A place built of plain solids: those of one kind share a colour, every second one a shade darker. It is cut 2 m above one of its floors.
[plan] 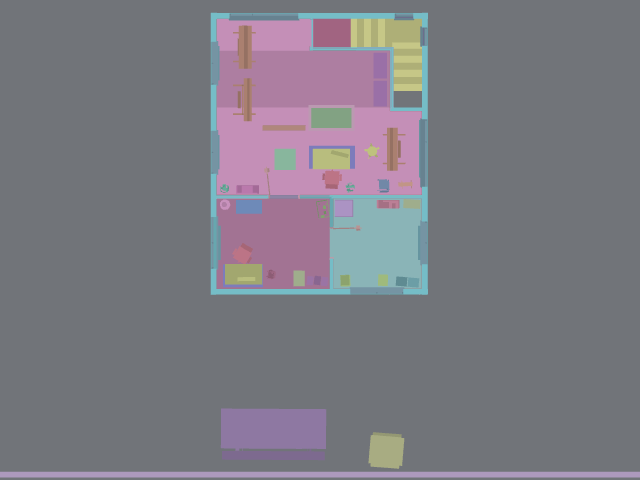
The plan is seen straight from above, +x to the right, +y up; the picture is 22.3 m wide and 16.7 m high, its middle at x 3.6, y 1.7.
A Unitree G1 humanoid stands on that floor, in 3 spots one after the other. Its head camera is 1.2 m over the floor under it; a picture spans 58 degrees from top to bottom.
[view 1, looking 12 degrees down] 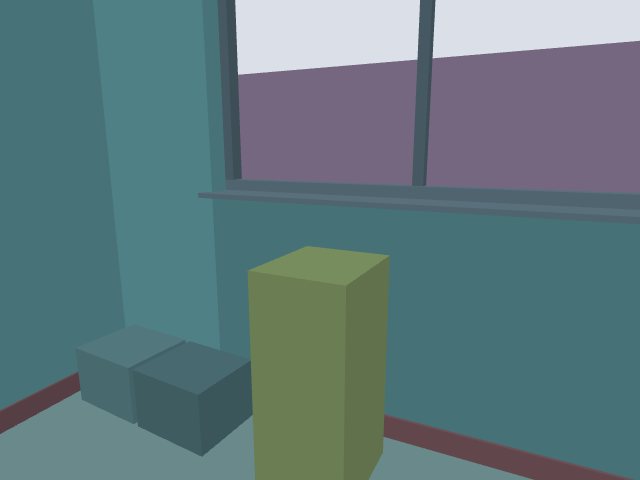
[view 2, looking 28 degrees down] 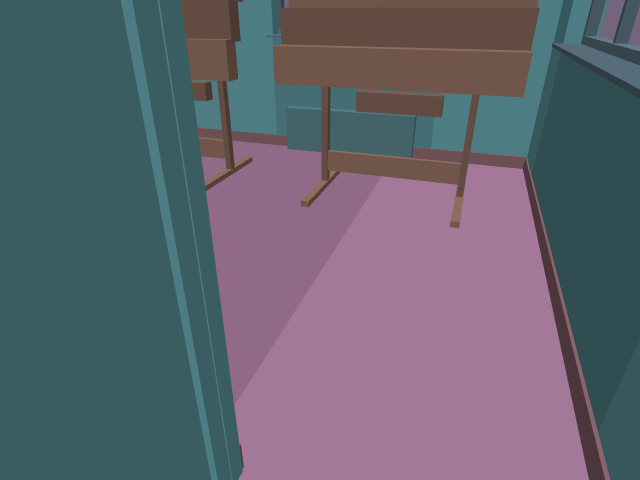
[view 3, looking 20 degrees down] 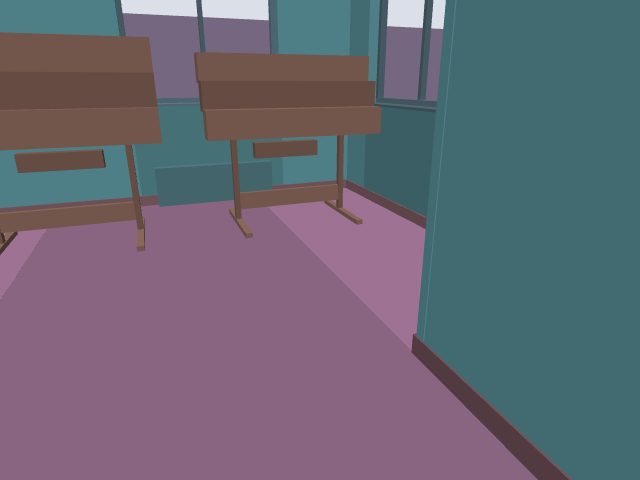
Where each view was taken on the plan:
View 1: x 5.20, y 1.60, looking -65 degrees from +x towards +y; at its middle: wall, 1.81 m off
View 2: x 3.93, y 8.90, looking -161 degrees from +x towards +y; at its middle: raised_floor_drawing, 2.56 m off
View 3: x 4.70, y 7.25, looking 159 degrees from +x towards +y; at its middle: raised_floor_drawing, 3.51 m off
